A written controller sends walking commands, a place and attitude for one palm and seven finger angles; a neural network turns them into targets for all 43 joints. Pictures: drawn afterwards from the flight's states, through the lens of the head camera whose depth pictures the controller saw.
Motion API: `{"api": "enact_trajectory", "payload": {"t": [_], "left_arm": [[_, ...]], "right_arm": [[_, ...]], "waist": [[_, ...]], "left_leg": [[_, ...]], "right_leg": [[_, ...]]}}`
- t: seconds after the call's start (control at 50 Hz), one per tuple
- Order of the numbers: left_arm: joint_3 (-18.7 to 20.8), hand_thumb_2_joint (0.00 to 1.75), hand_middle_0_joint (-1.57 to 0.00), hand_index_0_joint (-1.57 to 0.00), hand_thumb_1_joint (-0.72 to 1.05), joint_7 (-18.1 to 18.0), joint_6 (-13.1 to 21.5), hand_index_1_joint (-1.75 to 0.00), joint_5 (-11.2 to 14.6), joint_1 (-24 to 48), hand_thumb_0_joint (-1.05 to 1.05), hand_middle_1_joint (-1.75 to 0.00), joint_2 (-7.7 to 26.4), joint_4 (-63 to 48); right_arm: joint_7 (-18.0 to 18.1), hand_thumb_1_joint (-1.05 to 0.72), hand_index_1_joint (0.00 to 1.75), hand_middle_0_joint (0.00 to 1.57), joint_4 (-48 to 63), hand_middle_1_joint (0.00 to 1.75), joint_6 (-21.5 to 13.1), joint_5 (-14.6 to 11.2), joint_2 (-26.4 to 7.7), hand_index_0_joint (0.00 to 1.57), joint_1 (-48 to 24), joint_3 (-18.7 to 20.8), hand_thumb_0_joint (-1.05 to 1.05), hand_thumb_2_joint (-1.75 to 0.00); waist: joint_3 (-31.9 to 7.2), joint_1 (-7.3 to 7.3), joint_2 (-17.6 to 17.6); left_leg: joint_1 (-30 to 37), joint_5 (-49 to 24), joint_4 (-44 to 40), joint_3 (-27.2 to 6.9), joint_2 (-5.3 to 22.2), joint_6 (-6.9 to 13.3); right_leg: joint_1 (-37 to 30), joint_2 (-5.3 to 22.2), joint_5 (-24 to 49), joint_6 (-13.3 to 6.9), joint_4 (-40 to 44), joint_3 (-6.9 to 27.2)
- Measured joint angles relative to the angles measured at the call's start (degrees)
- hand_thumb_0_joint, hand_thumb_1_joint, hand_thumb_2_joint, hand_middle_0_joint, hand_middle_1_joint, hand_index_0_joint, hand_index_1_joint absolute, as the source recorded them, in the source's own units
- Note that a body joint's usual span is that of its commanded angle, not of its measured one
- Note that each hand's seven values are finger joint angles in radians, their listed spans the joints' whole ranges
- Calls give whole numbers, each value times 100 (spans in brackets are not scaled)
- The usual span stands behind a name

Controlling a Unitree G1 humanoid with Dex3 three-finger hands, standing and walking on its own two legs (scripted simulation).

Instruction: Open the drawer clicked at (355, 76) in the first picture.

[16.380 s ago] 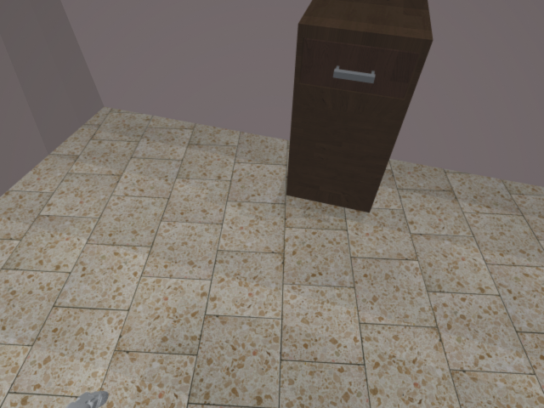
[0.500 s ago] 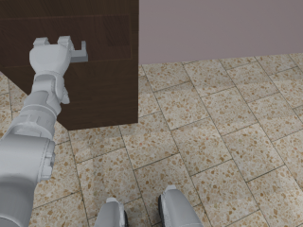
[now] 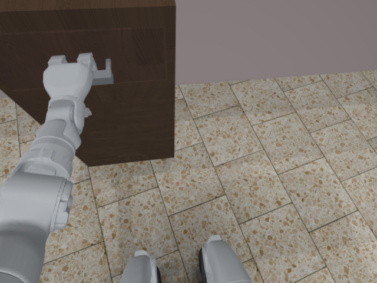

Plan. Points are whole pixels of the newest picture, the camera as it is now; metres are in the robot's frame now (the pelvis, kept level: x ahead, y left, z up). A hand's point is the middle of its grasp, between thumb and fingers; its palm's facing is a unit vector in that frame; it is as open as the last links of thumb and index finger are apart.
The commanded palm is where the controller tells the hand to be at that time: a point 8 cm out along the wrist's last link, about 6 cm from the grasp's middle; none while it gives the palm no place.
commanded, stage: close the thumb around the handle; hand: left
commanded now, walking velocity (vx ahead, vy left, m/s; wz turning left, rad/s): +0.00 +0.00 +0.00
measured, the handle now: (80, 71) +0.58 +0.18 +0.02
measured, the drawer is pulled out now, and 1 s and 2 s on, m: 0.00 0.03 0.05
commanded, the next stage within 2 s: pull the drawer open in 0.36 s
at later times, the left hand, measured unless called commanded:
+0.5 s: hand (79, 96) +0.53 +0.19 +0.00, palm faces -0.06 -0.02 -1.00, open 5.5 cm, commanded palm +0.51 +0.19 +0.04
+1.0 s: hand (79, 107) +0.50 +0.19 +0.00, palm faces -0.03 -0.05 -1.00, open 5.5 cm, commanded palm +0.48 +0.19 +0.04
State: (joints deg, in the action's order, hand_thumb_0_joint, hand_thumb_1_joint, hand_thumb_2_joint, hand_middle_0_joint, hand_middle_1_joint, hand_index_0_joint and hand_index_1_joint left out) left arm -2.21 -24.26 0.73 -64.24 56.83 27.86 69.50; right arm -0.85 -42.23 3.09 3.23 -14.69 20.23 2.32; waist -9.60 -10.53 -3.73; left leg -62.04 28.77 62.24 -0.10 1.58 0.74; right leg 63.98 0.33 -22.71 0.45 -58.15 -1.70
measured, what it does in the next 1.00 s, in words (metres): stands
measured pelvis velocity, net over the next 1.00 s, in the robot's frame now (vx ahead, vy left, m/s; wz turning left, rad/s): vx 0.04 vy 0.01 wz -0.02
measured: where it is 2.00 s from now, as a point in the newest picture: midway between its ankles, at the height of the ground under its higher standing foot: outside the picture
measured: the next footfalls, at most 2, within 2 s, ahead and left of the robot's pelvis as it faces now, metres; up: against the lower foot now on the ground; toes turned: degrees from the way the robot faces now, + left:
none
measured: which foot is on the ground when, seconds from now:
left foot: down 0.00-1.00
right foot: down 0.00-1.00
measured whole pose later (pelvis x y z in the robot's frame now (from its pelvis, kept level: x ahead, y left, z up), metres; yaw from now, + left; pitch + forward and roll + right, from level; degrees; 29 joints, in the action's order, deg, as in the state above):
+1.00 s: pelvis +0.04 +0.01 +0.02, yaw -1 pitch +25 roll -1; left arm -2.4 -27.6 0.7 -63.8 39.5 21.0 56.1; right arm -1.7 -41.8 5.1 2.7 -14.1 18.3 4.2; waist -10.5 -5.8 -3.4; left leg -50.7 29.3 55.2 1.8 1.7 1.2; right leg 53.8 -0.1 -23.5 1.1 -52.2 0.3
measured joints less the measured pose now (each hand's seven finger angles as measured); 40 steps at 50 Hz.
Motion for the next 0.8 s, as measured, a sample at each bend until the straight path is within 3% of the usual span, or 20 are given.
{"api": "enact_trajectory", "payload": {"t": [0.28,0.6,0.8], "left_arm": [[55,81,-40,-38,71,58,21,-132,7,-60,0,-133,-4,-11],[158,80,-36,-41,74,54,50,-134,37,-328,0,-135,21,-278],[205,78,-31,-40,75,-44,72,-134,129,-1102,1,-135,-261,-930]], "right_arm": [[19,-91,30,21,65,30,34,-12,-17,21,-91,-30,1,-90],[12,-91,30,21,71,30,65,-25,-25,20,-62,5,1,-90],[-62,-91,30,20,35,30,150,-52,7,20,10,101,1,-90]], "waist": [[0,5,19],[26,31,10],[-18,251,7]], "left_leg": [[118,-2,-79,19,5,-3],[215,22,-122,116,32,18],[674,60,-426,239,61,41]], "right_leg": [[-98,-9,-4,-2,54,20],[-146,-44,4,21,82,119],[-539,-84,-12,54,346,236]]}}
